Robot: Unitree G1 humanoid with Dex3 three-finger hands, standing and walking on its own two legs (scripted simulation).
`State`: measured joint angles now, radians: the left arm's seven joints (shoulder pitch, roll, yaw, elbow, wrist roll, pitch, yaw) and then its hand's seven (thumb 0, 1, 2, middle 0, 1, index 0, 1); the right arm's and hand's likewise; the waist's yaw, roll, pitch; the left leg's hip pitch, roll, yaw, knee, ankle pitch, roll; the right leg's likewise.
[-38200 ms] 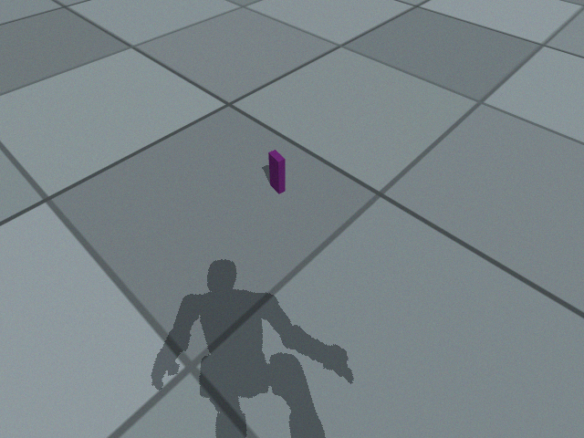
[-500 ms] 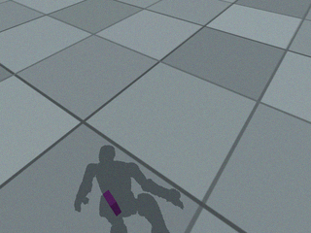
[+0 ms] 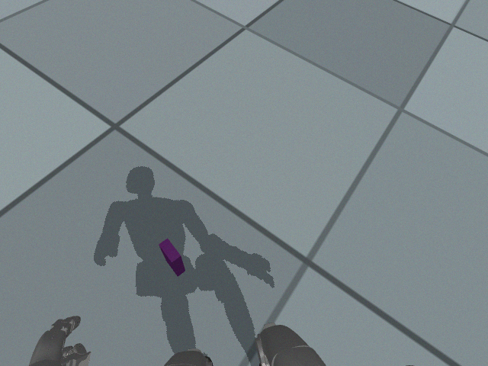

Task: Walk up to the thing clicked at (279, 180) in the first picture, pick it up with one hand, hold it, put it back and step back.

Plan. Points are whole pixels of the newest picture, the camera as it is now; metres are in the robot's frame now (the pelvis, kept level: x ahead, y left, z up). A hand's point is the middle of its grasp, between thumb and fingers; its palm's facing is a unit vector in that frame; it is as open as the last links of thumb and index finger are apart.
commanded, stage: step back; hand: left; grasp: from the side
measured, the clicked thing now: (173, 258) +0.47 +0.18 -0.66
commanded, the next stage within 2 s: none
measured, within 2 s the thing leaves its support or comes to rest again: neither
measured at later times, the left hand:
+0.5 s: hand out of the picture +0.04 +0.26 -0.13, palm faces -0.06 -0.91 -0.41, open 7.4 cm
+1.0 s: hand out of the picture -0.11 +0.29 -0.16, palm faces -0.10 -0.92 -0.39, open 7.4 cm
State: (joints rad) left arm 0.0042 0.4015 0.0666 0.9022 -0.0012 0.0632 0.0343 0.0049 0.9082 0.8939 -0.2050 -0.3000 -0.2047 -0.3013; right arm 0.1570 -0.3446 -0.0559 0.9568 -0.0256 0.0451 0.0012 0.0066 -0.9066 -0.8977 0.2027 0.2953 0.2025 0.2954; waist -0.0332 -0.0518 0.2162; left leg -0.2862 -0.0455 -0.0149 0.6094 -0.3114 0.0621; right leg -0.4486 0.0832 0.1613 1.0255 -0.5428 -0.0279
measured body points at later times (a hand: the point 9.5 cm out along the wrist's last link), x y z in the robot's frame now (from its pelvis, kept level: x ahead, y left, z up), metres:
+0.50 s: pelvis -0.08 +0.00 +0.00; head -0.02 -0.01 +0.45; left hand +0.04 +0.31 -0.10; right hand +0.01 -0.31 -0.12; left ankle -0.10 +0.14 -0.65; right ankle -0.06 -0.11 -0.73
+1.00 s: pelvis -0.22 +0.02 +0.00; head -0.15 +0.04 +0.44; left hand -0.11 +0.34 -0.13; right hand -0.12 -0.30 -0.10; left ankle -0.14 +0.15 -0.73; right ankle -0.28 -0.12 -0.69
